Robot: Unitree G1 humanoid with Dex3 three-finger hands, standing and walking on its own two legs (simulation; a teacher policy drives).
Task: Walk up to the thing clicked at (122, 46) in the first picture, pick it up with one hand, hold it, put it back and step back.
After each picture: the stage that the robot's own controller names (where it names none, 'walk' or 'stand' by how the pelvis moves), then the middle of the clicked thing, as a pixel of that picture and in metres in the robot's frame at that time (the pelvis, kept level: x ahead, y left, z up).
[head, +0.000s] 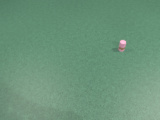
stand; (122, 45) +1.29 -0.42 -0.72
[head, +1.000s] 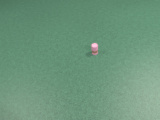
walk; (94, 49) +1.23 -0.01 -0.69
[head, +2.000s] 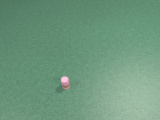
walk; (65, 82) +0.79 +0.24 -0.71
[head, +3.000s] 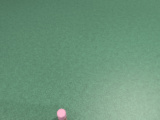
stand; (62, 115) +0.49 +0.19 -0.70
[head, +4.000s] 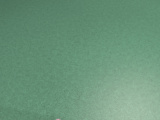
stand; out of the picture +0.45 +0.21 -0.72
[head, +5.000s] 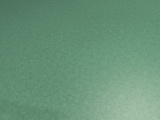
stand; out of the picture +0.41 +0.20 -0.73
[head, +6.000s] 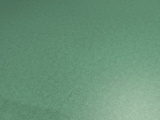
stand; out of the picture +0.41 +0.21 -0.73
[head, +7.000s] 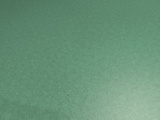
stand; out of the picture +0.41 +0.20 -0.73
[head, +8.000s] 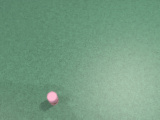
go down; (53, 98) +0.44 +0.20 -0.62
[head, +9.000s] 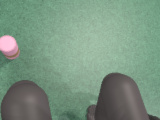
go down; (9, 48) +0.48 +0.27 -0.29
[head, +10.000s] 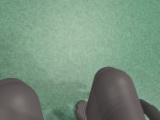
close in; out of the picture +0.47 +0.29 -0.26
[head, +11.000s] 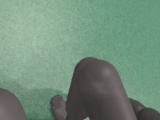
close; out of the picture +0.44 +0.33 -0.22
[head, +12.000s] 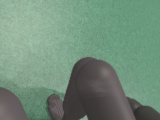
lift; out of the picture +0.42 +0.31 -0.23
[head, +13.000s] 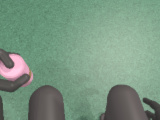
lift; (17, 72) +0.35 +0.23 -0.05
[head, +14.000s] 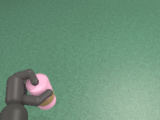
hold; (42, 92) +0.32 +0.16 +0.02
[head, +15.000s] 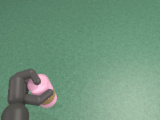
hold; (43, 91) +0.32 +0.16 +0.00
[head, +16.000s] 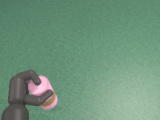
hold; (43, 93) +0.32 +0.16 -0.01
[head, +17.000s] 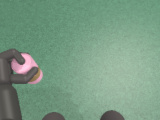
crouch; (28, 69) +0.40 +0.19 -0.07
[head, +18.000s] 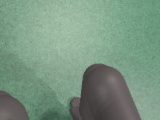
lower; out of the picture +0.47 +0.32 -0.17
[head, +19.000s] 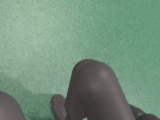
lower; out of the picture +0.42 +0.34 -0.23
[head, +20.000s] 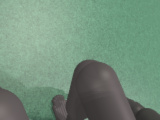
lower; out of the picture +0.42 +0.34 -0.23
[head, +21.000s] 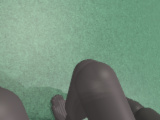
lower; out of the picture +0.42 +0.34 -0.23
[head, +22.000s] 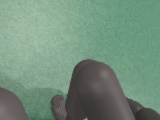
lower; out of the picture +0.42 +0.34 -0.23
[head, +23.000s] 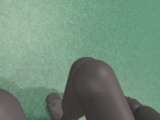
open; out of the picture +0.41 +0.33 -0.23
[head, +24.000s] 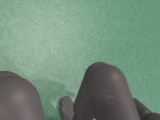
stand; out of the picture +0.42 +0.31 -0.24
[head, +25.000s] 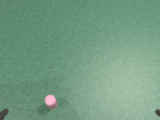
stand; (51, 102) +0.42 +0.21 -0.58
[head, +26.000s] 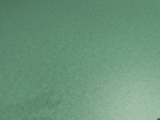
stand; out of the picture +0.40 +0.20 -0.66
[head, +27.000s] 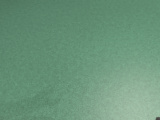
stand; out of the picture +0.40 +0.20 -0.67
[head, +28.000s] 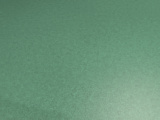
stand; out of the picture +0.40 +0.19 -0.72
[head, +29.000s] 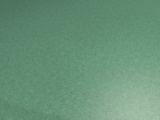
stand; out of the picture +0.40 +0.20 -0.73
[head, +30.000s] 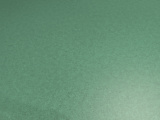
stand; out of the picture +0.38 +0.21 -0.73
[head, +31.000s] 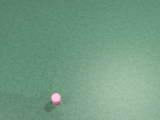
walk; (56, 99) +0.49 +0.18 -0.71
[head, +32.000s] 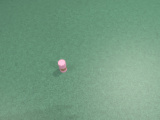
walk; (62, 66) +0.85 +0.25 -0.69
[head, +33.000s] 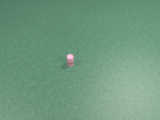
walk; (70, 60) +1.08 +0.15 -0.70
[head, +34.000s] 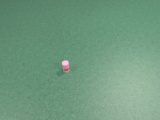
stand; (65, 66) +1.00 +0.20 -0.73
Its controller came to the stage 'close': yes
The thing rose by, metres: 0.71
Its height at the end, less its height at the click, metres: +0.00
